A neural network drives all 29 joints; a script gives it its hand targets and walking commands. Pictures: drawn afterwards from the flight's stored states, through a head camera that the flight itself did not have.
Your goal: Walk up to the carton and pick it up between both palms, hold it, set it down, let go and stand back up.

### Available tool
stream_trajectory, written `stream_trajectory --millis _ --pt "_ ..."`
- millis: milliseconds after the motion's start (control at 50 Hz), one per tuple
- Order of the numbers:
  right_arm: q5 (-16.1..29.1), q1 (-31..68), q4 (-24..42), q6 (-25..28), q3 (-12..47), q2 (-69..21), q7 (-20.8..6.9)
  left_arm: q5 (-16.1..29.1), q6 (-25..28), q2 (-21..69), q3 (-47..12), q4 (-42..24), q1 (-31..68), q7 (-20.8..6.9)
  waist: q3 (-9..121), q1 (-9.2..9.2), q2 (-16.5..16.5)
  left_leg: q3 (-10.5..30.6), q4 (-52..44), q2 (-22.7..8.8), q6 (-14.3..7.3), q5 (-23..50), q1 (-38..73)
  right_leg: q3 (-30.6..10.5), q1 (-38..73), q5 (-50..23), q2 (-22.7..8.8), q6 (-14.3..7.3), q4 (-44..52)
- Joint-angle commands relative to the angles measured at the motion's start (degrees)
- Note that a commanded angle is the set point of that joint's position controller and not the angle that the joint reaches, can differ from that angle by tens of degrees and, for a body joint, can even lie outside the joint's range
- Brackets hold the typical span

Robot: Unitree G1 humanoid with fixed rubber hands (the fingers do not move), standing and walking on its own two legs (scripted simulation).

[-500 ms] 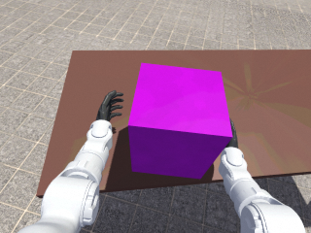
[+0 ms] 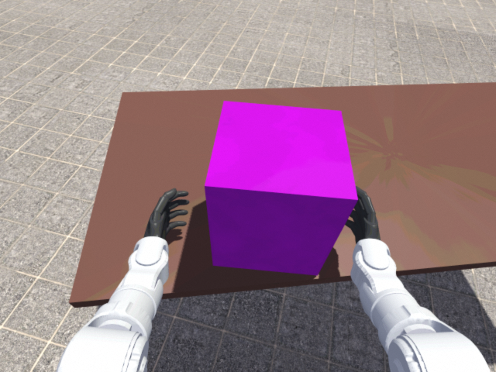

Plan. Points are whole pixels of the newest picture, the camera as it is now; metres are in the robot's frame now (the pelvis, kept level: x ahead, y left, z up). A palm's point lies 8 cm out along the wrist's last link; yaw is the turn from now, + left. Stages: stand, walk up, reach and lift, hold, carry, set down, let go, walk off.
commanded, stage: set down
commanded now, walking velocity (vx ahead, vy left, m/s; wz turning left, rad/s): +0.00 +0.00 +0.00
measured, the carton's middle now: (273, 192) +0.46 -0.04 +0.02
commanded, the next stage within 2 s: none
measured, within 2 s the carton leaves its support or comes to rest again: neither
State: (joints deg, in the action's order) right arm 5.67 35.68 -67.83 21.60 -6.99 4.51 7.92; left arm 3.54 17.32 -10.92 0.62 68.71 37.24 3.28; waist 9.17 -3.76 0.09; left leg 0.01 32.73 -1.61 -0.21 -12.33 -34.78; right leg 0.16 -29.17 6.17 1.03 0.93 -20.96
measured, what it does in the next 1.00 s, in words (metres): stands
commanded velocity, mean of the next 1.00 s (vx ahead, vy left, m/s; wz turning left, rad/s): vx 0.00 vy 0.00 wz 0.00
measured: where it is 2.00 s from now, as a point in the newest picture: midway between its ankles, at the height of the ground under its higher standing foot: outside the picture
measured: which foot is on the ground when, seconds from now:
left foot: down 0.00-1.00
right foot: down 0.00-1.00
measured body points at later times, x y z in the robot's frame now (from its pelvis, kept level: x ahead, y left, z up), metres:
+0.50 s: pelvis -0.01 +0.00 +0.00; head +0.01 +0.03 +0.45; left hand +0.34 +0.19 -0.01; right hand +0.32 -0.21 +0.01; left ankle +0.03 +0.09 -0.73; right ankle +0.03 -0.15 -0.73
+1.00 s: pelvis +0.01 -0.02 +0.01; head +0.01 -0.01 +0.46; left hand +0.26 +0.20 -0.01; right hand +0.24 -0.22 +0.01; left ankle +0.03 +0.09 -0.73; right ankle +0.03 -0.15 -0.73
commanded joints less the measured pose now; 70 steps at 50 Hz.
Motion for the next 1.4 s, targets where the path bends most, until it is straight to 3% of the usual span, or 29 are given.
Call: stream_trajectory --millis 0,20,100,120,160,180,200,240,400,420,520,540,620,640,660,680,700,720,780,840,880,900,940,1020,1120,1160,1300,1340,1380 --pt "7.6 21.0 13.9 1.3 -0.3 13.3 -0.2 6.7 5.0 -9.6 -2.0 -17.6 31.6 0.2 35.5 -1.11 10.8 -1.0 -1.2 2.1 8.0 17.7 25.8 3.3 10.1 -6.4 3.2 -2.1 -3.7" --pt "8.4 10.9 16.0 1.6 2.0 10.8 -0.1 7.3 4.6 -7.0 -3.1 -19.4 20.4 -0.4 35.3 -1.33 9.3 -1.0 -1.5 2.3 7.8 19.8 28.9 3.6 13.1 -11.1 3.3 -2.1 -3.4" --pt "7.0 13.7 16.2 0.5 -0.5 11.4 0.0 7.1 4.5 -8.1 -3.8 -21.0 23.1 -0.4 34.5 -1.61 10.2 1.4 -3.9 1.1 8.0 10.4 28.9 3.4 10.9 -5.3 2.9 -2.2 -3.3" --pt "8.6 9.4 20.3 0.9 2.9 9.3 0.1 7.1 4.3 -8.2 -3.2 -20.8 17.5 -0.9 33.9 0.41 8.9 -0.4 -3.6 1.8 7.1 13.2 28.6 3.0 14.6 -7.4 2.5 -1.9 -2.6" --pt "8.0 5.2 19.2 0.8 1.9 10.0 0.2 6.8 3.2 -7.0 -3.3 -23.0 10.9 -1.5 30.0 0.26 8.6 1.7 -5.5 0.9 7.3 11.9 30.8 2.9 15.5 -8.2 2.9 -1.9 -2.4" --pt "7.7 14.9 20.1 -0.1 0.4 10.8 -0.1 7.2 3.4 -8.9 -3.2 -21.6 21.4 -1.4 30.4 0.53 9.7 1.0 -5.0 1.1 7.2 8.8 28.4 2.8 12.0 -3.2 2.9 -2.2 -2.5" --pt "8.7 3.2 22.4 0.7 2.3 9.5 -0.2 6.9 3.4 -6.7 -4.5 -26.3 9.9 -1.4 28.5 -0.13 10.3 1.4 -5.8 0.9 7.2 11.2 30.3 3.1 15.8 -7.2 3.0 -2.2 -2.5" --pt "7.3 10.7 21.8 -1.1 0.0 11.3 -0.3 8.2 2.8 -9.8 -4.2 -20.9 17.2 -1.5 25.5 0.17 8.4 0.9 -6.7 1.2 6.3 4.8 26.3 2.8 13.1 0.7 2.3 -2.1 -1.7" --pt "8.4 -4.9 29.1 -1.4 3.4 6.2 -0.5 8.8 2.4 -8.9 -4.1 -35.0 1.0 -1.7 20.9 2.07 6.4 2.2 -8.4 0.3 6.0 2.5 30.8 2.3 18.4 -0.8 2.0 -1.7 -1.3" --pt "7.2 6.3 27.2 -3.5 1.2 8.0 -0.6 10.2 1.9 -10.3 -6.0 -30.0 11.4 -1.9 19.0 1.16 6.4 2.2 -8.2 0.2 5.5 -2.7 27.4 2.1 14.3 5.6 1.6 -2.2 -1.2" --pt "8.3 -15.4 34.4 -2.3 5.8 4.7 0.3 7.0 -0.6 -9.2 -2.6 -40.5 -11.0 -4.2 12.3 2.82 4.9 0.3 -8.9 1.8 5.5 11.1 33.0 0.3 22.6 -3.5 1.6 -2.2 1.4" --pt "7.4 -5.3 35.2 -3.5 3.5 5.7 0.6 8.4 -1.1 -11.5 -2.9 -37.7 -0.9 -4.3 12.8 3.39 4.1 -0.2 -8.9 2.2 4.8 4.4 29.5 0.1 20.2 2.7 1.4 -2.0 1.4" --pt "5.6 -12.5 43.6 -4.5 4.2 4.6 1.2 10.6 -1.8 -14.0 -0.7 -45.9 -6.5 -4.1 12.9 4.01 2.3 -0.9 -9.3 2.1 4.0 6.8 29.1 -0.2 23.2 2.0 1.0 -1.7 0.9" --pt "7.5 -28.2 47.0 -3.1 7.5 2.4 1.2 9.6 -1.7 -11.7 -1.3 -52.3 -22.8 -4.6 12.1 4.27 2.4 -1.0 -9.6 2.2 4.2 14.2 34.8 -0.3 26.7 -5.6 1.1 -1.6 1.7" --pt "6.9 -22.7 48.1 -3.7 5.7 3.3 1.4 9.7 -2.4 -12.4 -1.1 -51.5 -17.8 -5.1 10.7 4.24 2.9 -1.4 -8.8 2.4 4.6 15.1 32.3 -0.2 25.5 -4.5 1.3 -2.0 1.3" --pt "7.1 -31.2 49.7 -3.4 7.9 2.3 1.5 8.7 -3.3 -12.1 0.3 -53.4 -26.5 -5.8 8.5 5.18 2.1 -1.0 -9.3 2.5 4.4 16.9 33.2 -0.7 27.8 -6.6 1.2 -1.9 1.7" --pt "5.2 -15.2 49.8 -5.7 5.1 4.1 1.7 11.3 -3.8 -14.4 -1.3 -47.7 -10.9 -6.4 7.6 3.57 2.0 -1.4 -9.0 2.8 3.5 8.6 26.4 -1.4 23.0 2.2 0.6 -1.9 1.7" --pt "5.9 -34.7 52.2 -4.9 7.0 2.1 1.8 10.4 -3.9 -13.1 0.5 -54.4 -30.1 -6.5 5.3 4.31 0.5 -1.3 -11.0 2.5 3.1 11.0 31.0 -0.9 27.9 -2.8 0.5 -1.4 2.6" --pt "4.8 -27.2 57.6 -6.9 7.2 1.3 1.9 12.9 -4.1 -15.1 -0.3 -55.1 -21.2 -6.4 3.0 4.81 0.9 -2.5 -11.1 2.7 2.8 5.7 26.0 -1.5 23.5 3.7 -0.3 -1.4 1.8" --pt "5.3 -37.8 60.4 -7.3 9.0 0.4 2.0 12.4 -4.4 -15.4 0.6 -60.5 -31.9 -6.5 2.2 6.10 2.3 -2.6 -11.9 2.4 2.8 7.9 28.2 -1.7 26.5 1.4 -0.4 -1.5 2.0" --pt "3.3 -30.4 63.3 -8.1 7.3 1.0 2.6 14.5 -5.0 -17.0 -0.8 -60.1 -23.3 -7.3 3.3 4.02 0.6 -2.9 -10.8 2.4 2.7 7.4 26.4 -1.7 23.7 3.0 -0.5 -1.4 1.6" --pt "4.5 -43.5 62.6 -7.5 8.9 1.2 1.8 11.6 -5.5 -14.9 0.1 -63.0 -37.4 -6.9 2.1 5.35 2.0 -1.7 -11.9 1.9 3.1 10.2 29.9 -1.0 26.7 0.2 -0.2 -1.9 1.8" --pt "3.7 -37.0 63.8 -9.1 8.5 -0.2 2.5 13.5 -6.1 -17.1 0.3 -60.9 -29.4 -7.4 0.1 4.78 1.7 -3.1 -12.3 2.4 2.3 4.4 26.0 -1.9 24.7 5.5 -1.0 -1.6 2.3" --pt "3.6 -43.4 68.1 -8.7 8.6 0.0 1.9 12.3 -6.2 -15.9 0.7 -66.0 -37.1 -6.8 0.7 5.88 2.1 -2.7 -12.5 1.8 2.7 7.6 27.9 -1.5 25.7 2.7 -0.6 -2.0 1.5" --pt "2.4 -47.5 62.3 -10.8 7.9 0.5 1.5 9.5 -9.8 -13.9 0.0 -62.9 -42.0 -7.0 -4.1 6.03 4.3 -2.4 -13.8 1.2 3.3 6.9 28.8 -1.0 25.2 5.5 -0.1 -3.0 3.1" --pt "2.9 -45.0 68.0 -10.3 7.1 0.2 1.3 11.0 -8.5 -15.4 0.6 -68.6 -38.9 -6.5 -2.6 5.86 2.6 -2.2 -13.9 1.0 2.7 4.8 26.9 -1.0 24.7 7.2 -0.3 -2.4 2.2" --pt "0.8 -49.7 64.5 -12.3 8.3 -0.6 1.0 8.0 -11.9 -14.7 1.4 -64.6 -43.8 -6.7 -7.5 5.87 2.0 -3.2 -14.8 1.6 2.2 4.4 28.1 -1.7 24.6 7.8 -0.9 -2.2 3.9" --pt "2.2 -50.0 71.3 -11.1 8.2 -1.3 1.5 9.4 -10.1 -15.9 1.3 -71.9 -44.1 -6.7 -2.6 5.53 0.6 -3.0 -14.0 1.2 2.0 7.4 29.5 -1.5 27.4 3.6 -1.3 -1.6 3.5" --pt "0.1 -49.1 64.4 -12.6 7.8 0.8 0.8 7.9 -11.8 -15.4 1.7 -64.6 -44.4 -6.5 -6.6 6.12 2.1 -3.1 -15.1 0.9 2.1 5.7 28.6 -1.3 25.2 6.6 -0.9 -2.1 3.1"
